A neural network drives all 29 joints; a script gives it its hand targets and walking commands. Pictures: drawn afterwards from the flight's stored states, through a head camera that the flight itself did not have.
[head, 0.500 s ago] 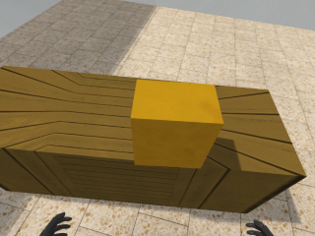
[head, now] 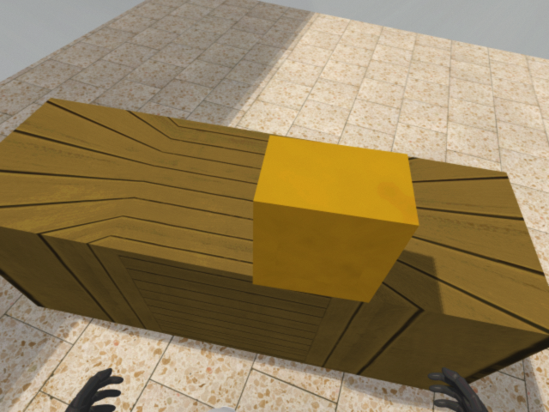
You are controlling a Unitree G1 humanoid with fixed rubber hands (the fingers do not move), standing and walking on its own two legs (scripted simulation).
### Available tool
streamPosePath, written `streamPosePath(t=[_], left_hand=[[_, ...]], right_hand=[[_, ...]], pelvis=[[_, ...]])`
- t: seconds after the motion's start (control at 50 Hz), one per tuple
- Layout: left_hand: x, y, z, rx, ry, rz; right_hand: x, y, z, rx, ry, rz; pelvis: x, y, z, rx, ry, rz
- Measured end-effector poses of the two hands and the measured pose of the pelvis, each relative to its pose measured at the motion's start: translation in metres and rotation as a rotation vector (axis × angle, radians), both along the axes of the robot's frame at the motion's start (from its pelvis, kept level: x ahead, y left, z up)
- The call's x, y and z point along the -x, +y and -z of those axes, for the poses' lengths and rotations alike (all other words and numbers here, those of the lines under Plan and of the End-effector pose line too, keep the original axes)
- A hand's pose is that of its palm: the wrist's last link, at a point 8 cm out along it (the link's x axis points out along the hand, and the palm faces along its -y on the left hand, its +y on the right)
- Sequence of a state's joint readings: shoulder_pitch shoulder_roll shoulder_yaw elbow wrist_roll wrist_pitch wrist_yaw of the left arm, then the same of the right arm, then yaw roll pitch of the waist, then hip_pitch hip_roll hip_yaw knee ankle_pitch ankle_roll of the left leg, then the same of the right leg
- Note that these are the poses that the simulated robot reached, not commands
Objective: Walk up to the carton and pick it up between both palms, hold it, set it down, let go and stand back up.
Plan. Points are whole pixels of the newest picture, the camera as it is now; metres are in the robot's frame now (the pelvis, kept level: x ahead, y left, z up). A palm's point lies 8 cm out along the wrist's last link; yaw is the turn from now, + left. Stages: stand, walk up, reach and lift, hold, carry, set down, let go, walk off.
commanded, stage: walk up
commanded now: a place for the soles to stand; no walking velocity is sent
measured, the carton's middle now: (322, 225) +0.47 -0.09 -0.06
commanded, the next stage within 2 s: none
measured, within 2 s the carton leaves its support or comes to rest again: neither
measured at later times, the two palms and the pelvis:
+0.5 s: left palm out of the picture +0.09 +0.21 -0.10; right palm out of the picture +0.10 -0.37 -0.08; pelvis +0.01 -0.08 -0.01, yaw +3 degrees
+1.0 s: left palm out of the picture +0.14 +0.17 -0.07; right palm (507, 361) +0.22 -0.36 -0.07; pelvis +0.06 -0.11 +0.01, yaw +1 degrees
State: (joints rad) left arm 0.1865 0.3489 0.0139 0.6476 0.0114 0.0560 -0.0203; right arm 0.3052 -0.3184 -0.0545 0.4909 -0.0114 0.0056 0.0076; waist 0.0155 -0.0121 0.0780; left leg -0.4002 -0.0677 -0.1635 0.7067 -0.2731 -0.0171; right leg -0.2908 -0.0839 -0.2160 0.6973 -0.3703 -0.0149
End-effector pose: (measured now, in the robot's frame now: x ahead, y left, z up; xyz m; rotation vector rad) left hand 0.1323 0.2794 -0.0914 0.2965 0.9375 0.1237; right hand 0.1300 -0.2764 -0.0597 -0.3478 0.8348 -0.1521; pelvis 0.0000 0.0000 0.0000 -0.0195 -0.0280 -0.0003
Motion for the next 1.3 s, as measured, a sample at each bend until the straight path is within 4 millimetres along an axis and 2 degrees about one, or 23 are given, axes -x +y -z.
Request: streamPosePath(t=[0.2, 0.26, 0.34, 0.4, 0.44, 0.52, 0.56, 0.64, 0.72, 0.84, 0.96, 1.12, 1.3], left_hand=[[0.022, -0.006, -0.005, -0.002, 0.005, -0.030], [0.026, -0.003, -0.002, -0.021, 0.029, -0.021], [0.028, -0.008, -0.001, -0.042, 0.061, -0.013], [0.031, -0.025, 0.000, -0.035, 0.084, -0.013], [0.034, -0.042, 0.001, -0.020, 0.098, -0.020], [0.042, -0.075, 0.010, -0.037, 0.087, -0.042], [0.050, -0.091, 0.011, -0.036, 0.091, -0.076], [0.060, -0.118, 0.002, -0.017, 0.109, -0.126], [0.060, -0.127, -0.003, -0.008, 0.127, -0.143], [0.041, -0.123, -0.009, -0.010, 0.109, -0.126], [0.003, -0.115, -0.021, -0.033, 0.019, -0.074], [-0.031, -0.108, -0.028, -0.043, -0.043, -0.008], [-0.042, -0.107, -0.024, -0.042, -0.033, 0.040]], right_hand=[[-0.012, 0.001, -0.003, -0.015, -0.007, -0.034], [-0.007, -0.003, 0.000, 0.008, -0.006, -0.027], [0.022, -0.027, 0.006, 0.073, 0.078, 0.016], [0.040, -0.051, 0.008, 0.093, 0.143, 0.046], [0.042, -0.068, 0.011, 0.086, 0.158, 0.058], [0.024, -0.101, 0.029, 0.046, 0.142, 0.050], [0.011, -0.109, 0.035, 0.028, 0.142, 0.036], [-0.016, -0.108, 0.033, -0.013, 0.142, -0.025], [-0.044, -0.099, 0.027, -0.055, 0.108, -0.058], [-0.080, -0.087, 0.016, -0.080, 0.034, -0.082], [-0.093, -0.086, 0.009, -0.084, 0.004, -0.066], [-0.076, -0.090, 0.011, -0.077, 0.030, -0.014], [-0.044, -0.093, 0.019, -0.075, 0.082, 0.051]], pelvis=[[0.003, -0.008, -0.006, 0.003, 0.009, -0.030], [0.000, -0.011, -0.002, -0.011, 0.004, -0.023], [-0.001, -0.027, -0.002, -0.024, 0.013, -0.040], [-0.004, -0.045, -0.004, -0.030, 0.012, -0.045], [-0.007, -0.059, -0.004, -0.027, 0.012, -0.047], [-0.015, -0.090, 0.011, -0.020, 0.011, -0.054], [-0.018, -0.100, 0.011, -0.019, 0.000, -0.071], [-0.028, -0.110, 0.000, -0.031, -0.005, -0.081], [-0.039, -0.115, -0.007, -0.041, 0.000, -0.070], [-0.050, -0.117, -0.011, -0.030, 0.002, -0.052], [-0.056, -0.113, -0.012, -0.023, 0.007, -0.027], [-0.057, -0.104, -0.012, -0.024, 0.010, 0.011], [-0.055, -0.095, -0.010, -0.030, 0.012, 0.057]])
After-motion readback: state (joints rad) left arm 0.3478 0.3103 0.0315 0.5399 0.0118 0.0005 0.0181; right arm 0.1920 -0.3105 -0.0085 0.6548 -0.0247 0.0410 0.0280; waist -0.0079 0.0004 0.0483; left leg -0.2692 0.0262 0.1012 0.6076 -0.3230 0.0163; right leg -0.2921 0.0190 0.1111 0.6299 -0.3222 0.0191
